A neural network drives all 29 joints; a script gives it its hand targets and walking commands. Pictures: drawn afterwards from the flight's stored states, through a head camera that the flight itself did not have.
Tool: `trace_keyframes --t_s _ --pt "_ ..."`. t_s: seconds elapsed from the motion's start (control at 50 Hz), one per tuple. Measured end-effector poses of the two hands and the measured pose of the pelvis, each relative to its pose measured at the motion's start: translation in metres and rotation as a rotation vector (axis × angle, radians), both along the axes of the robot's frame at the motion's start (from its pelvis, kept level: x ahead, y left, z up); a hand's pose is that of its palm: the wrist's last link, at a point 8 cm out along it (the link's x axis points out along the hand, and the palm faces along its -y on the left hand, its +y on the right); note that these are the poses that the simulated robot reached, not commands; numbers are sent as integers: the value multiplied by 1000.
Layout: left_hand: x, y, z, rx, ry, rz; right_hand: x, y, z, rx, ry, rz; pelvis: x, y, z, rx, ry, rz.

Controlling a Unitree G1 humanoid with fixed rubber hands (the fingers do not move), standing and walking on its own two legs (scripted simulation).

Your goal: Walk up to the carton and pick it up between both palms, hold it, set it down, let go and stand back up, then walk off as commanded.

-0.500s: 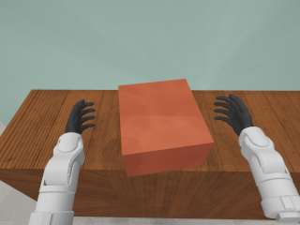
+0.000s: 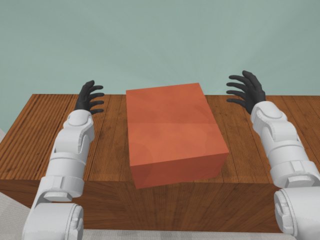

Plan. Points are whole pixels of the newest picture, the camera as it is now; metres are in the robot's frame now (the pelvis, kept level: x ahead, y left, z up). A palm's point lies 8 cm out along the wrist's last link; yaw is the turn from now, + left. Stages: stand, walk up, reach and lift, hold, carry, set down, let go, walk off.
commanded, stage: reach and lift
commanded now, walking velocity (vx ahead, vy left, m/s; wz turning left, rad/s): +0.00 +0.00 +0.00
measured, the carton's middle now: (169, 132) +0.43 -0.02 +0.00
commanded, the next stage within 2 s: none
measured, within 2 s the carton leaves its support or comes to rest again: neither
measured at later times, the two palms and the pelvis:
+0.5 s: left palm (92, 128) +0.41 +0.20 +0.05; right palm (245, 116) +0.43 -0.23 +0.07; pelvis +0.01 +0.00 +0.00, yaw +0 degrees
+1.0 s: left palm (104, 136) +0.41 +0.17 +0.01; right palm (231, 122) +0.44 -0.20 +0.03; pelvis +0.01 +0.00 -0.01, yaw +0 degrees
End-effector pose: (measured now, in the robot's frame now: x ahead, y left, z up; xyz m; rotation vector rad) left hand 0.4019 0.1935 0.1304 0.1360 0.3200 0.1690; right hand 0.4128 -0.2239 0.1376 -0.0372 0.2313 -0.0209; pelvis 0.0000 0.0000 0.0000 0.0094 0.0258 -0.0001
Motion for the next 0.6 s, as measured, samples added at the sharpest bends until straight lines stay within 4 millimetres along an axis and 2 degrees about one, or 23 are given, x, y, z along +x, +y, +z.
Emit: trace_keyframes --t_s 0.1,0.2,0.36,0.6 --pt "14 -1 -6 -3 12 1 10 -1 -6 5 29 -11 4 0 0 0 33 0" --pt "19 1 -23 -7 14 7 15 -3 -18 3 30 -19 6 0 0 0 55 1" --pt "16 2 -49 -34 -22 12 16 -4 -46 -4 34 -27 8 0 -1 0 94 1" --pt "3 2 -101 -37 -17 24 14 -4 -87 -58 63 -5 6 -2 -5 3 245 2"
